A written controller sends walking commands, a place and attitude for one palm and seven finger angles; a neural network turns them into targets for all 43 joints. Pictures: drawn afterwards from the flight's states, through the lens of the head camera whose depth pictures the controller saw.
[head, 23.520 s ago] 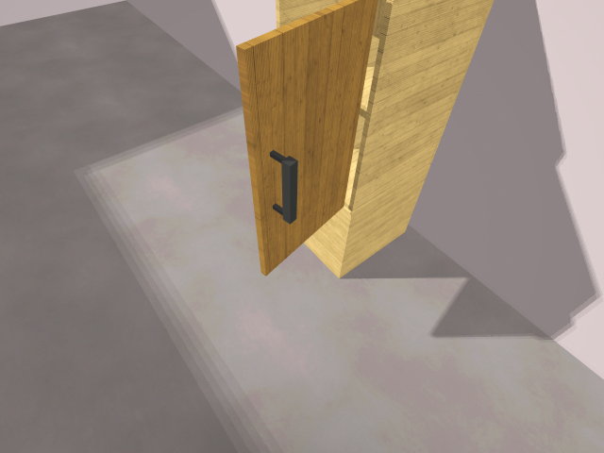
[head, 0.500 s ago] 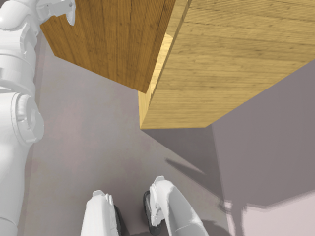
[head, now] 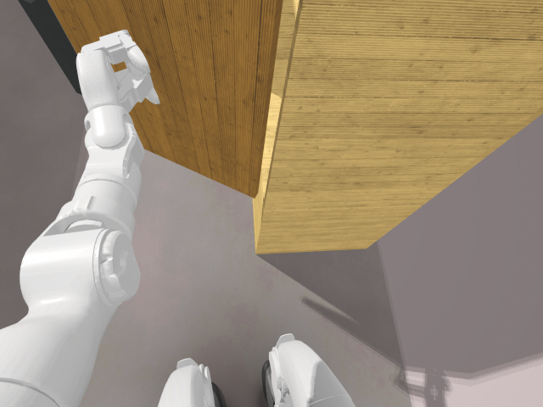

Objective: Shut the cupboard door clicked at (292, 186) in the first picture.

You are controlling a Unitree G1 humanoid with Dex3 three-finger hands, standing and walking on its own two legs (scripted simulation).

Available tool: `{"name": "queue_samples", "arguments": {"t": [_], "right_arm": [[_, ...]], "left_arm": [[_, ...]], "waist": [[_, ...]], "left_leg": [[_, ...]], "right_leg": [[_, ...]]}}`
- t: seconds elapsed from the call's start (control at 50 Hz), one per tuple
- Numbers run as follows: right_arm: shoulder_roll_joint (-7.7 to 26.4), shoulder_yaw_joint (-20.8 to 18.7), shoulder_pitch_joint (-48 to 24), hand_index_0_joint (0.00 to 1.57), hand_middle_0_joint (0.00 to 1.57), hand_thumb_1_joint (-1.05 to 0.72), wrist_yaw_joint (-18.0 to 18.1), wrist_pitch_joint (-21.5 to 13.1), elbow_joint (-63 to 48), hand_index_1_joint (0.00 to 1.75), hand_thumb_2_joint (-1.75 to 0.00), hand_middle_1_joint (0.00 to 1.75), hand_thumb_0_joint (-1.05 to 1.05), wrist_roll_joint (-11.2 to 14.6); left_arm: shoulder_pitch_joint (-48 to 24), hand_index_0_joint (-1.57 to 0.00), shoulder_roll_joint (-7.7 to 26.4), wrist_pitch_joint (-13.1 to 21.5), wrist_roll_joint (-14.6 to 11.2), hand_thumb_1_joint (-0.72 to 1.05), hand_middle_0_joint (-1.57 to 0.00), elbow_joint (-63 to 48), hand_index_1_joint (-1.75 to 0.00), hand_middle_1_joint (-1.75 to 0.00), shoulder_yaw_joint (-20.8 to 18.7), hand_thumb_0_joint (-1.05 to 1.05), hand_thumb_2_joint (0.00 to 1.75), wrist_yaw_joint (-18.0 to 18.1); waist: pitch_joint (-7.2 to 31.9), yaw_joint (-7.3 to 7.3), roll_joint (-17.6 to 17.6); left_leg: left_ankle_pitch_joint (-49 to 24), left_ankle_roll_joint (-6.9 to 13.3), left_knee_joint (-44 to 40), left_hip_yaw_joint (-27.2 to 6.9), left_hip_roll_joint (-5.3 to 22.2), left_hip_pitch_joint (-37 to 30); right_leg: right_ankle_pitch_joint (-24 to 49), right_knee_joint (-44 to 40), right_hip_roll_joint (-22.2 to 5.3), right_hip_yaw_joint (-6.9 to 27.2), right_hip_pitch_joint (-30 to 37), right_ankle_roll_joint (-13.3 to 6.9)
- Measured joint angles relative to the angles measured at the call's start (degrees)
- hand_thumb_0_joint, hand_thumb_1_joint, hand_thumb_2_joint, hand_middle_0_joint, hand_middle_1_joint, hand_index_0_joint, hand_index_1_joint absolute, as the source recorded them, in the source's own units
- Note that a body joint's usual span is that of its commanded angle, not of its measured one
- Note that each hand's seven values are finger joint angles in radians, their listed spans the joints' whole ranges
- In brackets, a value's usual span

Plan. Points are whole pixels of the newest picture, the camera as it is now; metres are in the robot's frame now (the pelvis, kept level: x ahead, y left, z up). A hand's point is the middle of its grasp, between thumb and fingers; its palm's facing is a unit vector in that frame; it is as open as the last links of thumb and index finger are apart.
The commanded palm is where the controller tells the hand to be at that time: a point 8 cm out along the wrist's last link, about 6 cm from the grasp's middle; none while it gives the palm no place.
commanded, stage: pull the fist back off the door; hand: left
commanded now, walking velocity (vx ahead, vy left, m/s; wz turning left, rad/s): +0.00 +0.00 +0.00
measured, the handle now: (71, 42) +0.67 +0.18 +0.06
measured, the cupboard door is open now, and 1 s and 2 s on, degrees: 62 62 62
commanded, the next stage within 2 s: draw the hand back to the body in 0.40 s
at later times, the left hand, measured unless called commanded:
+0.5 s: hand (163, 129) +0.49 +0.06 +0.06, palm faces +0.08 -1.00 -0.06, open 3.1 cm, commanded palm +0.46 +0.12 +0.06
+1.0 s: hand (63, 186) +0.37 +0.14 +0.15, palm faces +0.05 -1.00 -0.04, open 3.1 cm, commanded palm +0.33 +0.20 +0.15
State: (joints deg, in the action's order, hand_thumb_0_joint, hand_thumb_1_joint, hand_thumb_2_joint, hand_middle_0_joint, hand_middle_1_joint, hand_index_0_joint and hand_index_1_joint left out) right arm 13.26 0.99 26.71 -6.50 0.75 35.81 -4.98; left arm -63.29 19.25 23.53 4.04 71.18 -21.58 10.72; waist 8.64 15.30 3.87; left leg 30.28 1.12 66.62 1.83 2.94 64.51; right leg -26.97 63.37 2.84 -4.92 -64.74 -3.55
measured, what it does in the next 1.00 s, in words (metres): rises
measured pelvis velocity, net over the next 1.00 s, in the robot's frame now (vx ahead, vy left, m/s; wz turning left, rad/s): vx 0.00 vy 0.01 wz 0.03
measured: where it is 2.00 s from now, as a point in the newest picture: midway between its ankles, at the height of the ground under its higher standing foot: outside the picture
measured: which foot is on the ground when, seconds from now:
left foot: down 0.00-1.00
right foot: down 0.00-1.00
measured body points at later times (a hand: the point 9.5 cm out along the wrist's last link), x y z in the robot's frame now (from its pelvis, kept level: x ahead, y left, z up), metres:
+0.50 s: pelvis -0.01 -0.01 +0.01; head +0.11 -0.01 +0.44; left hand +0.48 +0.12 +0.07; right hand +0.04 -0.27 -0.12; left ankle +0.00 +0.11 -0.64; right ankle +0.02 -0.08 -0.64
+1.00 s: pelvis +0.00 +0.01 +0.06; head +0.04 +0.01 +0.51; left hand +0.37 +0.19 +0.15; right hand +0.12 -0.25 -0.04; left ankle +0.00 +0.11 -0.64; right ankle +0.02 -0.08 -0.64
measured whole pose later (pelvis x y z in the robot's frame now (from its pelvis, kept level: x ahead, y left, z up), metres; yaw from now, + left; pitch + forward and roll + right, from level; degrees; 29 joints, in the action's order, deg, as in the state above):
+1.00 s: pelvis +0.00 +0.01 +0.06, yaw +2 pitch +10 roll -1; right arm 15.4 -0.6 17.3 -0.1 0.2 33.9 2.2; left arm -17.4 9.9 21.0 -7.0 28.2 -4.1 1.1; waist 6.2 3.3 1.4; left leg 23.8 1.6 47.5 2.4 0.6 33.8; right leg -21.6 45.8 1.5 -3.7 -34.3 -2.5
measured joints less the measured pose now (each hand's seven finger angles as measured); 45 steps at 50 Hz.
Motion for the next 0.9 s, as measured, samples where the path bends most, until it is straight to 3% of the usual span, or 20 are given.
{"name": "queue_samples", "arguments": {"t": [0.08, 0.18, 0.24, 0.3, 0.36, 0.44, 0.52, 0.58, 0.68, 0.74, 0.82, 0.9], "right_arm": [[0.9, -0.8, -0.2, 0.20, 0.20, -0.91, -0.3, 0.6, 0.2, 0.30, -0.89, 0.30, 0.01, 0.7], [1.6, -1.8, -1.6, 0.20, 0.20, -0.91, 0.2, 1.3, 0.8, 0.30, -0.89, 0.30, 0.01, 1.8], [1.8, -2.5, -3.2, 0.20, 0.20, -0.91, 0.9, 0.8, 1.1, 0.30, -0.89, 0.30, 0.01, 1.9], [2.2, -3.4, -5.2, 0.20, 0.20, -0.91, 1.2, 0.1, 1.6, 0.30, -0.89, 0.30, 0.01, 1.7], [2.3, -3.6, -7.4, 0.20, 0.20, -0.91, 1.5, 0.2, 2.1, 0.30, -0.89, 0.30, 0.01, 1.5], [1.7, -2.7, -9.7, 0.20, 0.20, -0.91, 1.8, 1.2, 1.6, 0.30, -0.89, 0.30, 0.01, 1.8], [0.5, -1.2, -10.0, 0.20, 0.20, -0.91, 2.3, 1.3, 0.5, 0.30, -0.89, 0.30, 0.01, 2.1], [-0.3, -0.8, -8.8, 0.20, 0.20, -0.91, 2.4, 0.9, 0.2, 0.30, -0.89, 0.30, 0.01, 1.9], [-0.7, -1.3, -5.7, 0.20, 0.20, -0.91, 2.2, 1.9, 0.4, 0.30, -0.89, 0.30, 0.01, 2.6], [-0.2, -1.5, -3.9, 0.20, 0.20, -0.91, 2.6, 3.1, 0.3, 0.30, -0.89, 0.30, 0.01, 4.3], [0.5, -1.3, -3.1, 0.20, 0.21, -0.91, 4.3, 3.0, -0.2, 0.30, -0.89, 0.30, 0.01, 6.3], [1.2, -1.3, -4.9, 0.20, 0.21, -0.91, 5.9, 0.9, -0.4, 0.30, -0.89, 0.30, 0.01, 6.9]], "left_arm": [[4.0, -1.30, 0.2, 2.2, 0.0, 0.90, -1.30, -0.6, -1.50, -1.50, 3.1, 0.01, 0.90, -1.3], [10.2, -1.30, -3.6, 2.3, -4.8, 0.91, -1.30, -3.4, -1.50, -1.50, 7.1, 0.01, 0.90, -4.0], [13.8, -1.30, -7.0, 4.4, -6.5, 0.91, -1.30, -7.6, -1.50, -1.50, 9.1, 0.01, 0.90, -3.9], [16.2, -1.30, -9.5, 7.8, -5.8, 0.91, -1.30, -11.3, -1.50, -1.50, 11.4, 0.02, 0.90, -2.6], [15.7, -1.30, -10.4, 9.4, -3.4, 0.91, -1.31, -10.7, -1.50, -1.50, 13.0, 0.02, 0.90, -0.9], [12.2, -1.30, -9.8, 7.0, -1.3, 0.90, -1.31, -5.4, -1.50, -1.50, 12.2, 0.01, 0.90, 0.9], [9.5, -1.30, -8.5, 4.2, -2.7, 0.90, -1.31, -1.5, -1.50, -1.50, 8.9, 0.01, 0.90, 1.6], [10.1, -1.30, -7.8, 5.5, -3.5, 0.90, -1.31, -3.3, -1.50, -1.50, 6.8, 0.02, 0.90, 1.0], [19.9, -1.30, -6.7, 7.7, -4.1, 0.90, -1.30, -15.3, -1.50, -1.50, 6.7, 0.02, 0.90, -2.8], [27.8, -1.30, -6.5, 3.9, -6.5, 0.90, -1.30, -21.9, -1.50, -1.50, 9.1, 0.01, 0.90, -5.7], [36.8, -1.30, -8.2, -2.1, -11.5, 0.90, -1.30, -30.0, -1.50, -1.50, 12.3, 0.02, 0.90, -8.0], [41.6, -1.30, -9.8, -2.4, -12.6, 0.90, -1.30, -36.7, -1.50, -1.50, 15.4, 0.02, 0.90, -8.3]], "waist": [[0.0, -1.83, -0.5], [-0.9, -4.49, -1.6], [-1.3, -5.40, -2.2], [-0.9, -5.83, -2.3], [-0.3, -5.85, -1.9], [-0.1, -5.30, -1.6], [-0.6, -4.58, -1.6], [-0.7, -4.60, -1.9], [-0.3, -6.67, -1.8], [-0.6, -8.54, -1.1], [-1.5, -10.35, -0.9], [-2.2, -11.26, -1.7]], "left_leg": [[-0.3, -0.3, -1.3, 0.2, -0.2, -2.5], [-1.2, -0.5, -2.9, -0.5, -1.0, -4.6], [-1.6, -0.7, -2.9, -1.1, -1.3, -4.7], [-1.4, -0.7, -2.3, -1.3, -1.6, -4.6], [-1.0, -0.6, -1.4, -1.1, -1.7, -4.7], [-1.1, -0.3, -1.3, -0.4, -1.8, -5.4], [-1.8, -0.2, -2.0, 0.2, -1.7, -5.6], [-2.1, -0.2, -2.2, 0.5, -1.6, -5.0], [-2.1, -0.2, -4.2, 1.8, -1.2, -8.1], [-2.9, -0.2, -7.8, 2.0, -1.2, -13.3], [-4.8, 0.1, -13.7, 1.4, -1.6, -21.3], [-6.1, 0.2, -17.2, 0.4, -2.0, -26.7]], "right_leg": [[-0.1, -0.6, -0.1, 0.2, 2.1, -0.3], [0.1, -1.7, -0.8, -0.4, 4.4, -0.5], [0.2, -1.7, -1.2, -0.9, 4.9, -0.6], [-0.1, -1.1, -1.4, -1.2, 4.9, -0.6], [-0.5, -0.1, -1.6, -1.0, 4.9, -0.4], [-0.5, 0.5, -1.7, -0.3, 5.1, -0.2], [0.2, 0.1, -1.6, 0.2, 5.0, -0.2], [0.6, 0.1, -1.5, 0.5, 4.2, -0.3], [1.0, -1.4, -0.9, 1.9, 6.5, -0.1], [1.8, -5.0, -0.7, 2.3, 11.7, 0.1], [3.7, -11.5, -0.8, 1.9, 20.3, 0.5], [4.9, -15.7, -1.0, 1.0, 26.4, 0.7]]}}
